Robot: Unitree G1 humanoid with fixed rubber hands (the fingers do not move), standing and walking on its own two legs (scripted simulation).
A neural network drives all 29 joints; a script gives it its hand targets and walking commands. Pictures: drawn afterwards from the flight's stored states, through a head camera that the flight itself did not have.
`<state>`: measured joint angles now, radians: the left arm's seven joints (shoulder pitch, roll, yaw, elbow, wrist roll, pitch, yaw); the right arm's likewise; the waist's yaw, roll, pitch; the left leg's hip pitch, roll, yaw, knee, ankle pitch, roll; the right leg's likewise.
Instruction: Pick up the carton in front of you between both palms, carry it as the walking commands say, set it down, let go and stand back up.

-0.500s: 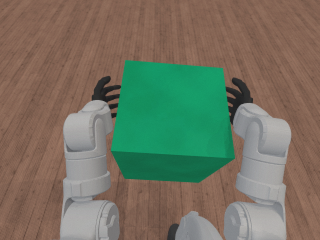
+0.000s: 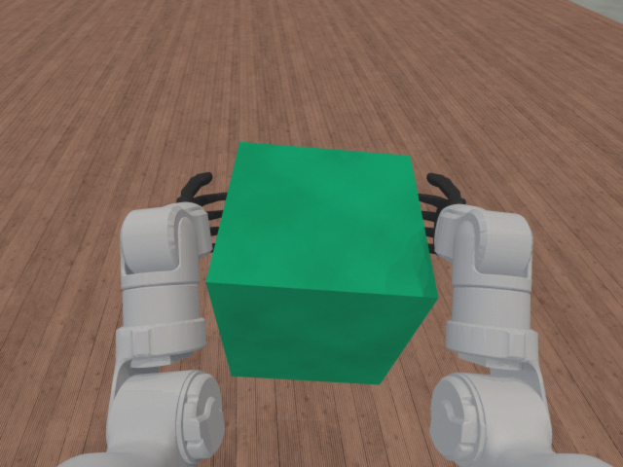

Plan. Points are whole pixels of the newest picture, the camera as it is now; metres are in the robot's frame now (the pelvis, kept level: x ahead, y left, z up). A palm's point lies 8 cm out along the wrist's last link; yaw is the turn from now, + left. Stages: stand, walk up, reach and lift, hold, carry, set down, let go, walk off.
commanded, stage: carry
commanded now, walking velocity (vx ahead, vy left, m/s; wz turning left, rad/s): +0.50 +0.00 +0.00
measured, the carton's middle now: (315, 272) +0.35 +0.00 +0.09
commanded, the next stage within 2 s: none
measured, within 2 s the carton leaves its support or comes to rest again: neither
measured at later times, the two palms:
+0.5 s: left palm (240, 157) +0.59 +0.12 +0.11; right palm (411, 156) +0.60 -0.18 +0.11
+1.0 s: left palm (236, 89) +0.91 +0.16 +0.09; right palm (363, 88) +0.90 -0.14 +0.10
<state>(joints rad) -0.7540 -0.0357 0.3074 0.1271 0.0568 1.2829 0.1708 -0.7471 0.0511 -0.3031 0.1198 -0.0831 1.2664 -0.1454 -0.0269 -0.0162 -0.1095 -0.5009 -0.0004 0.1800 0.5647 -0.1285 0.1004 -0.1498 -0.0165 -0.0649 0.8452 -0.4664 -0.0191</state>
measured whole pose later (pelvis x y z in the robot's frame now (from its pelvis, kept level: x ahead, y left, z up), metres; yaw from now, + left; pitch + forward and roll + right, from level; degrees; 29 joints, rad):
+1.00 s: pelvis +0.65 +0.02 +0.01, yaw -2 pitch +3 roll +0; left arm -0.11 -0.13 0.10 -0.37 0.09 1.25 0.14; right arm -0.12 0.13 -0.07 -0.34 -0.09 1.23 -0.11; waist -0.02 -0.03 -0.10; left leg -0.45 0.06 0.24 0.55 -0.14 0.07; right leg -0.24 -0.07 -0.05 1.10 -0.45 0.01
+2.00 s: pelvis +0.86 +0.00 +0.01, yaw +3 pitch +2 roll -1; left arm -0.10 -0.13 0.07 -0.31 0.12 1.18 0.11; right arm -0.08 0.13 -0.07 -0.32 -0.13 1.19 -0.09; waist 0.00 0.02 -0.13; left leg -0.11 0.07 0.16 0.53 -0.45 -0.01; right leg -0.37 -0.07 -0.21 0.57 -0.23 -0.03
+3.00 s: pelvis +0.82 +0.02 +0.01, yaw +3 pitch +1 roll +0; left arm -0.24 -0.15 0.18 0.19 0.24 0.73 0.05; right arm -0.24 0.15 -0.18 0.17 -0.25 0.73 -0.03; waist 0.00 0.01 -0.07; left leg -0.18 0.04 0.17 0.57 -0.40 0.02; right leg -0.40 -0.10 -0.20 0.52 -0.13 -0.02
